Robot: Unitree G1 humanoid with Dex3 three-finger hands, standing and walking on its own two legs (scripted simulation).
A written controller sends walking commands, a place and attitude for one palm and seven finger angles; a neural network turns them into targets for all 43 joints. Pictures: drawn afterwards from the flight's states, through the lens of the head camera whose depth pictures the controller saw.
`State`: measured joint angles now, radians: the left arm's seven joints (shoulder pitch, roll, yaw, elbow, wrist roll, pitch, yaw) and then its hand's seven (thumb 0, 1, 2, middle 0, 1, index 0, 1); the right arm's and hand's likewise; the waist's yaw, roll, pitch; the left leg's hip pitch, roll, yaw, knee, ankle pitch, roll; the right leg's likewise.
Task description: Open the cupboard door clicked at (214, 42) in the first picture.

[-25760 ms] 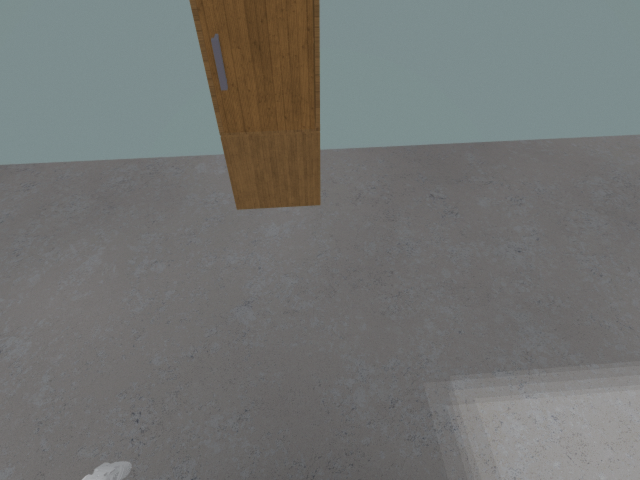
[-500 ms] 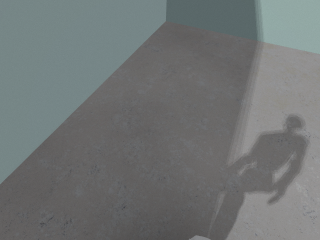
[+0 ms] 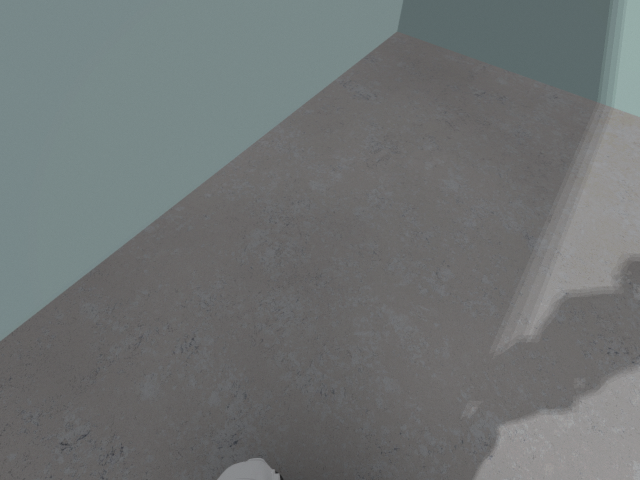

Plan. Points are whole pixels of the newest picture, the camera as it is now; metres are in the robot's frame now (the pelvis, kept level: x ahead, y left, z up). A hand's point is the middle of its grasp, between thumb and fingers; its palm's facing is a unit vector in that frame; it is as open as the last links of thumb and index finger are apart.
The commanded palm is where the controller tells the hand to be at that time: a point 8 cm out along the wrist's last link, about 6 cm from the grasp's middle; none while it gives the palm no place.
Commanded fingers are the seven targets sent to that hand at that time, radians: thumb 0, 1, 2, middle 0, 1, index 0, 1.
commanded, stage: turn to face it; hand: left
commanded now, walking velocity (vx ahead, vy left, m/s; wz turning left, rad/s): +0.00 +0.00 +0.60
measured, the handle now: out of the picture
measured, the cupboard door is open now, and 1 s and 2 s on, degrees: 52 52 52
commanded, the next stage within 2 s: none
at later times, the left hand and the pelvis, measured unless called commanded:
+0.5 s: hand out of the picture +0.06 +0.15 -0.13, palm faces +0.30 -0.91 -0.29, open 7.3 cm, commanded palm none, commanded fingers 0.00 0.90 0.90 -0.20 -0.30 -0.20 -0.30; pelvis +0.05 -0.07 +0.02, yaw +18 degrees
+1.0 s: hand out of the picture +0.03 +0.11 -0.13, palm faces +0.57 -0.76 -0.31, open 7.3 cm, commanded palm none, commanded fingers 0.00 0.90 0.90 -0.20 -0.30 -0.20 -0.30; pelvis +0.09 -0.11 +0.01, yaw +36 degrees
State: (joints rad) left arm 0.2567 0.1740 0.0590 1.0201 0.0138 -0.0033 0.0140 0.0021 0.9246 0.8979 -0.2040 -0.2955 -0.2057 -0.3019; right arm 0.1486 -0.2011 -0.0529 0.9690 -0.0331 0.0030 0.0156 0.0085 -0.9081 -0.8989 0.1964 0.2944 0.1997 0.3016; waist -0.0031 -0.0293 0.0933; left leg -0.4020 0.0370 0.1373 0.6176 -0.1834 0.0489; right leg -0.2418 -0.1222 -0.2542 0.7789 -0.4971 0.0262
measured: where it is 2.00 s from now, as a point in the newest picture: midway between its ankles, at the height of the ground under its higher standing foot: outside the picture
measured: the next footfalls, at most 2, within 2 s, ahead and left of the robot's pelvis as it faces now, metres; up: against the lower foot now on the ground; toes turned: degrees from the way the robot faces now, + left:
right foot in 0.30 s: +0.10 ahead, -0.18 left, +0.00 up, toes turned +7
left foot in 0.62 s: +0.06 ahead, +0.07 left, +0.00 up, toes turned +28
